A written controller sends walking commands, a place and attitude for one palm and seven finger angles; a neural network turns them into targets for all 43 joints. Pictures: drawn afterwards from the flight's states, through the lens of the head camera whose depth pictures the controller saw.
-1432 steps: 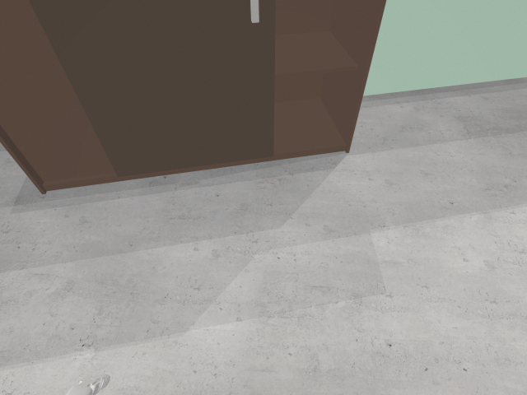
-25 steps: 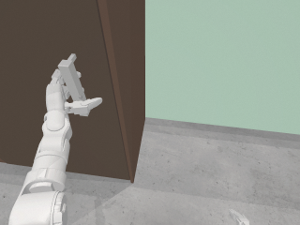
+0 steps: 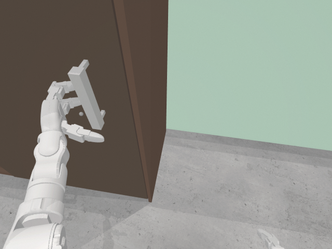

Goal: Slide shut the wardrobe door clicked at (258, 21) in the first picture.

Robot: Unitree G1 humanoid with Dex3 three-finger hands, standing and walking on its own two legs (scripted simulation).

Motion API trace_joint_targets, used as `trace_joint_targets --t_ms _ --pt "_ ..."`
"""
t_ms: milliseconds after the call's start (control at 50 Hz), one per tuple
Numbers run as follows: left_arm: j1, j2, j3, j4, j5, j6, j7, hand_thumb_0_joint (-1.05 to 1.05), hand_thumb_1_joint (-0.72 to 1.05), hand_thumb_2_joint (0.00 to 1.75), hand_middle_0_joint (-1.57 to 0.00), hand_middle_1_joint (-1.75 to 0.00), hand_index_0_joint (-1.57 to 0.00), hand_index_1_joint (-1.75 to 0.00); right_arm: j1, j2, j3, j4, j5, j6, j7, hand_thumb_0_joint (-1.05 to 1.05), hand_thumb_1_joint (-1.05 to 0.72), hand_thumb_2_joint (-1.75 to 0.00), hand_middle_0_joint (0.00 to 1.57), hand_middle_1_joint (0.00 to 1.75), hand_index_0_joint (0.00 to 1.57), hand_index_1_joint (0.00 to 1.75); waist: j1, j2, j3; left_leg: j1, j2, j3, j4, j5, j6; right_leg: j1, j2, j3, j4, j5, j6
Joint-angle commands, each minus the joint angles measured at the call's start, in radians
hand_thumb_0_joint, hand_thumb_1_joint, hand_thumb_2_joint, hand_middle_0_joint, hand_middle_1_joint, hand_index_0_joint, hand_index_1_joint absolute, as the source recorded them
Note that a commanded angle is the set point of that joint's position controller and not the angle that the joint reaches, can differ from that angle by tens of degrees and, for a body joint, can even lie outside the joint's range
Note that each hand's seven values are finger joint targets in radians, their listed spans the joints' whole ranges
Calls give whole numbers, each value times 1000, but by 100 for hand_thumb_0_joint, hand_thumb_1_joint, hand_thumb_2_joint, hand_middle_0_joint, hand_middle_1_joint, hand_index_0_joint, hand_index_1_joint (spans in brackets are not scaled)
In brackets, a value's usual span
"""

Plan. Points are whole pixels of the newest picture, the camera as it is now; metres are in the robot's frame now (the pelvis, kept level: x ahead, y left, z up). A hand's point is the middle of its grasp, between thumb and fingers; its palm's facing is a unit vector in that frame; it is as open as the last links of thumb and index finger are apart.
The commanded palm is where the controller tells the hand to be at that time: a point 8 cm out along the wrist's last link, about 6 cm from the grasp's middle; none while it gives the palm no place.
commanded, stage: slip the hand off the handle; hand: left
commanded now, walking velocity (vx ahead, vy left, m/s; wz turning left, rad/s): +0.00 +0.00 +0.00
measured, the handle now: (92, 96) +0.45 +0.23 +0.11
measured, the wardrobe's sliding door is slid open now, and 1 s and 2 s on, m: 0.00 0.00 0.00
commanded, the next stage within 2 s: draw the hand back to the body in 1.16 s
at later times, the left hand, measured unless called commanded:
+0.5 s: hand (57, 107) +0.40 +0.30 +0.12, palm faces +0.28 -0.95 -0.13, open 14.7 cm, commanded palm +0.36 +0.33 +0.12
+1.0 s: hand (40, 137) +0.31 +0.30 +0.11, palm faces +0.31 -0.94 -0.14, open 14.7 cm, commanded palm +0.27 +0.33 +0.12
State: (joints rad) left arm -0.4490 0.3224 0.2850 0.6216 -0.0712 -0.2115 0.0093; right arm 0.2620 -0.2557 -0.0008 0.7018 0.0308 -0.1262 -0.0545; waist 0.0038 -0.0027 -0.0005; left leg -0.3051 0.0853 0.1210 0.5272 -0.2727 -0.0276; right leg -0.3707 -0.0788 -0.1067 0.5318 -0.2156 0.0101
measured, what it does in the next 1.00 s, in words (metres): stands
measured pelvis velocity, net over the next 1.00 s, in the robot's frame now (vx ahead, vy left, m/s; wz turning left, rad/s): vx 0.01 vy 0.00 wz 0.02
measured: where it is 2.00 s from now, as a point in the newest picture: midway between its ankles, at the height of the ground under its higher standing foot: outside the picture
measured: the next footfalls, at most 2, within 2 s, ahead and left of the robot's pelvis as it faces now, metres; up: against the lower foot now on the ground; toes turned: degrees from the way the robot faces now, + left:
none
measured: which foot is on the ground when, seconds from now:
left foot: down 0.00-1.00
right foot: down 0.00-1.00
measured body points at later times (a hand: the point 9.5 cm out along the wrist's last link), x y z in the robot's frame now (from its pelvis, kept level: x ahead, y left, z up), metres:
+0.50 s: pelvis +0.01 +0.02 -0.01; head +0.05 +0.02 +0.44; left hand +0.38 +0.35 +0.12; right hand +0.10 -0.25 -0.12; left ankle +0.00 +0.14 -0.73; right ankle +0.03 -0.13 -0.73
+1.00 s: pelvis +0.01 +0.00 -0.01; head +0.03 +0.00 +0.44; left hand +0.29 +0.35 +0.12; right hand +0.18 -0.23 -0.10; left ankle +0.00 +0.14 -0.73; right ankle +0.03 -0.13 -0.73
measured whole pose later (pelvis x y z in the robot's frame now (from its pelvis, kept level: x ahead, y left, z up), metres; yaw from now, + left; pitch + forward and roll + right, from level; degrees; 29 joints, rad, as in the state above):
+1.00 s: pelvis +0.01 +0.00 -0.01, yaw +1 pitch +4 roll +0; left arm -0.17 0.39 0.40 0.37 -0.19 -0.17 -0.20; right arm 0.24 -0.25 0.02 0.64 0.03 -0.13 -0.08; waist 0.04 0.02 -0.05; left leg -0.35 0.09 0.09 0.61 -0.33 -0.03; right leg -0.39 -0.08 -0.13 0.59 -0.26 0.01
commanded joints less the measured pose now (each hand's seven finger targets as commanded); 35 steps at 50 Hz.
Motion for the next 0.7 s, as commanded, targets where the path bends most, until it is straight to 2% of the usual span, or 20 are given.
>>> trace_joint_targets --t_ms 0,40,60,80,120,160,200,240,280,320,360,380,420,440,460,480,580,620,660,680 --pt "-463 260 52 -224 -15 -90 -15 0 -55 20 -25 -115 -25 -115 14 -140 -47 -106 5 -39 -16 0 -90 -90 20 30 20 30 -15 16 -313 63 -67 -57 -49 190 51 158 55 73 -44 189 -18" --pt "-455 274 61 -217 -17 -100 -35 0 -55 20 -25 -115 -25 -115 22 -143 -47 -106 3 -38 -16 0 -90 -90 20 30 20 30 -10 46 -327 71 -66 -63 -43 208 46 157 57 68 -32 198 -24" --pt "-446 244 33 -197 -21 -98 -48 0 -55 20 -25 -115 -25 -115 20 -142 -45 -108 5 -40 -15 0 -90 -90 20 30 20 30 -15 37 -320 68 -66 -67 -41 215 46 146 58 64 -27 205 -23" --pt "-420 250 45 -179 -25 -94 -58 0 -55 20 -25 -115 -25 -115 23 -144 -45 -110 6 -39 -15 0 -90 -90 20 30 20 30 -6 33 -309 58 -63 -70 -41 214 43 141 57 61 -24 203 -25" --pt "-434 232 21 -148 -30 -78 -76 0 -55 20 -25 -115 -25 -115 25 -147 -42 -111 9 -34 -17 0 -90 -90 20 30 20 30 -17 32 -284 48 -63 -76 -37 212 40 114 57 56 -20 196 -25" --pt "-447 257 44 -133 -36 -72 -84 0 -55 20 -25 -115 -25 -115 34 -152 -42 -113 8 -32 -17 0 -90 -90 20 30 20 30 -14 33 -288 42 -62 -85 -39 199 37 103 58 53 -18 172 -26" --pt "-452 288 73 -132 -40 -70 -89 0 -55 20 -25 -115 -25 -115 39 -156 -43 -116 4 -27 -18 0 -90 -90 20 30 20 30 -11 1 -305 31 -62 -85 -32 205 39 111 58 53 -13 179 -24" --pt "-469 316 93 -118 -36 -75 -91 0 -55 20 -25 -115 -25 -115 48 -156 -40 -114 1 -23 -20 0 -90 -90 20 30 20 30 -10 30 -292 19 -61 -88 -30 203 37 101 59 53 -9 169 -25" --pt "-471 356 127 -117 -34 -89 -98 0 -55 20 -25 -115 -25 -115 56 -157 -43 -116 -2 -17 -19 0 -90 -90 20 30 20 30 -2 17 -330 15 -61 -88 -22 219 39 118 60 56 1 186 -25" --pt "-481 355 118 -136 -30 -104 -111 0 -55 20 -25 -115 -25 -115 60 -156 -44 -120 -4 -13 -18 0 -90 -90 20 30 20 30 -6 55 -355 27 -63 -86 -11 245 38 112 62 56 11 205 -26" --pt "-483 391 144 -127 -32 -114 -124 0 -55 20 -25 -115 -25 -115 73 -160 -45 -115 -6 -10 -19 0 -90 -90 20 30 20 30 -5 82 -366 28 -61 -90 -5 257 35 108 66 56 17 207 -28" --pt "-479 402 155 -119 -36 -117 -132 0 -55 20 -25 -115 -25 -115 77 -161 -47 -113 -4 -7 -20 0 -90 -90 20 30 20 30 -10 63 -357 25 -59 -92 -1 269 35 107 69 54 19 218 -27" --pt "-452 387 148 -137 -47 -118 -151 0 -55 20 -25 -115 -25 -115 79 -161 -51 -120 -5 -3 -18 0 -90 -90 20 30 20 30 -5 94 -385 36 -61 -85 7 296 34 111 70 55 26 241 -27" --pt "-426 420 183 -121 -52 -116 -158 0 -55 20 -25 -115 -25 -115 90 -166 -52 -118 -6 -1 -19 0 -90 -90 20 30 20 30 0 77 -377 26 -58 -89 8 304 34 117 73 52 26 241 -28" --pt "-357 404 181 -117 -59 -110 -169 0 -55 20 -25 -115 -25 -115 86 -165 -52 -126 -3 1 -16 0 -90 -90 20 30 20 30 14 80 -376 17 -57 -86 6 321 33 126 74 50 31 252 -29" --pt "-322 364 154 -146 -71 -104 -181 0 -55 20 -25 -115 -25 -115 80 -164 -54 -138 -2 1 -13 0 -90 -90 20 30 20 30 12 71 -379 20 -57 -82 7 325 34 124 75 48 32 257 -27" --pt "-181 372 196 -241 -110 -72 -198 0 -55 20 -25 -115 -25 -115 58 -168 -58 -166 3 0 -9 0 -90 -90 20 30 20 30 31 48 -338 -4 -54 -75 2 294 37 127 76 44 26 240 -26" --pt "-197 374 194 -300 -112 -69 -195 0 -55 20 -25 -115 -25 -115 45 -165 -56 -173 3 -3 -13 0 -90 -90 20 30 20 30 22 49 -323 -9 -56 -78 -4 260 38 118 77 43 23 212 -23" --pt "-212 356 170 -380 -109 -76 -185 0 -55 20 -25 -115 -25 -115 29 -157 -53 -178 2 -12 -17 0 -90 -90 20 30 20 30 17 99 -327 16 -56 -82 -6 247 37 105 78 43 20 183 -25" --pt "-180 359 182 -375 -110 -73 -179 0 -55 20 -25 -115 -25 -115 31 -156 -53 -176 -1 -17 -19 0 -90 -90 20 30 20 30 22 78 -323 16 -56 -84 -5 240 38 108 78 42 19 179 -24"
